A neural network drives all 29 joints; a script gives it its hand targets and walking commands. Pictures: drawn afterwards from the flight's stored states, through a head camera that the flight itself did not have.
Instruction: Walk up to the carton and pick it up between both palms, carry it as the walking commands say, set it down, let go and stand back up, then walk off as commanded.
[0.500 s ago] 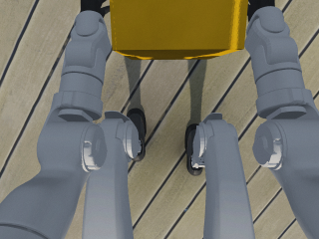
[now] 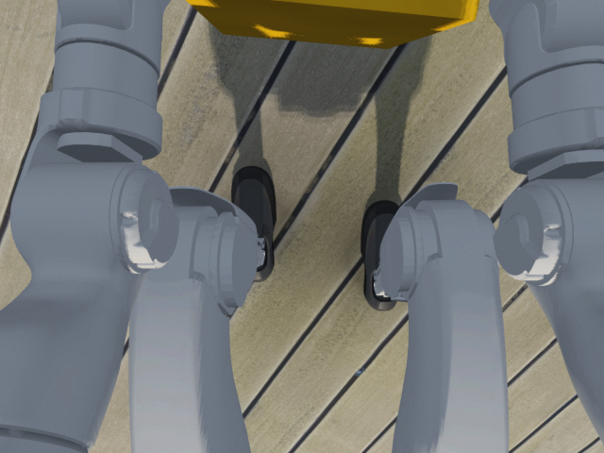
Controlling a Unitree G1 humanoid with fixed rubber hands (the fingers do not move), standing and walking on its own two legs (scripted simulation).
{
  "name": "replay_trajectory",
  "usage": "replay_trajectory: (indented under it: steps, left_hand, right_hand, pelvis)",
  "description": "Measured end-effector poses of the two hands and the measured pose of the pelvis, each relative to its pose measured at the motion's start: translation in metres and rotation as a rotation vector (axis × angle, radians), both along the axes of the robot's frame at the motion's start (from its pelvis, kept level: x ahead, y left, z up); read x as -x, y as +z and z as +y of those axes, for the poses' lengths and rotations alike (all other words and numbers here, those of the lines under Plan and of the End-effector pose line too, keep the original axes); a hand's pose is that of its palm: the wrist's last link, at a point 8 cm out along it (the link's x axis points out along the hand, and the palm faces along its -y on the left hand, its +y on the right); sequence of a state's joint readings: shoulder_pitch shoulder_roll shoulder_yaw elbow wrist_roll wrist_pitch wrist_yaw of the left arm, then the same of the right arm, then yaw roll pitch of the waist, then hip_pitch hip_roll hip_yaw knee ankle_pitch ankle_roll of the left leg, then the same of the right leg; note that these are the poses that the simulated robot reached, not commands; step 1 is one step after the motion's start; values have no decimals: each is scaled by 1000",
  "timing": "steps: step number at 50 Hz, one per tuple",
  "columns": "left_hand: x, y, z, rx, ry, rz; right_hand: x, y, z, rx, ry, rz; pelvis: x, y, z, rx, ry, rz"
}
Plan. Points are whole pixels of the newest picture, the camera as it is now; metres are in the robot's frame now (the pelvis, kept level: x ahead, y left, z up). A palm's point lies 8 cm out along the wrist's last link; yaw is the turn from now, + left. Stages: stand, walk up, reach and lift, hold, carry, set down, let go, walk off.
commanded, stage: set down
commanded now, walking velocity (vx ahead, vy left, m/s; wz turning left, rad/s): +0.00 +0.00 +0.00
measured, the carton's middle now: out of the picture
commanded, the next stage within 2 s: none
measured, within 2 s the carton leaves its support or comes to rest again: rests again in 0.98 s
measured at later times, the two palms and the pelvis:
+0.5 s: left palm out of the picture +0.57 +0.17 -0.20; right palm out of the picture +0.56 -0.15 -0.21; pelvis +0.01 +0.00 -0.02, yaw +0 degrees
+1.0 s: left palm out of the picture +0.57 +0.17 -0.22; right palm out of the picture +0.56 -0.15 -0.23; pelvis +0.01 +0.00 -0.03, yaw +0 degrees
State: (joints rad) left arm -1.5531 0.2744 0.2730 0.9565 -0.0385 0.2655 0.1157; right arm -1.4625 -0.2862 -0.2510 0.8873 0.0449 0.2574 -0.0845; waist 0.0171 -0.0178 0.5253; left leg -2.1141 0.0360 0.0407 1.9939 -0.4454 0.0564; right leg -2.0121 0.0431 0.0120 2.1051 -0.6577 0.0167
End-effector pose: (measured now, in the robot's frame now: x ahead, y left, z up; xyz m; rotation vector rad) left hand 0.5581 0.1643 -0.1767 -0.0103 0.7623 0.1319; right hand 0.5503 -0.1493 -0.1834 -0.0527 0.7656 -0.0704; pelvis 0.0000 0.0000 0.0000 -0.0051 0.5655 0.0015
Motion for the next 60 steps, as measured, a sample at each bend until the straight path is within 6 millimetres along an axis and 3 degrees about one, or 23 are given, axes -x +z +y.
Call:
replay_trajectory:
  steps: [12, 34, 60]
  left_hand:
    - [-11, -11, 6, 2, -3, -16]
    - [-15, -33, 7, -1, -22, 7]
    - [-13, -42, 10, 7, -33, 12]
  right_hand:
    - [-8, -14, 5, -27, -11, -4]
    - [-5, -40, 4, -47, -2, 15]
    - [-8, -42, 4, -43, 44, -4]
  pelvis:
    - [-8, -11, 1, 2, -1, 10]
    - [-10, -24, 0, -1, -3, 34]
    - [-10, -32, 2, 2, -5, 30]
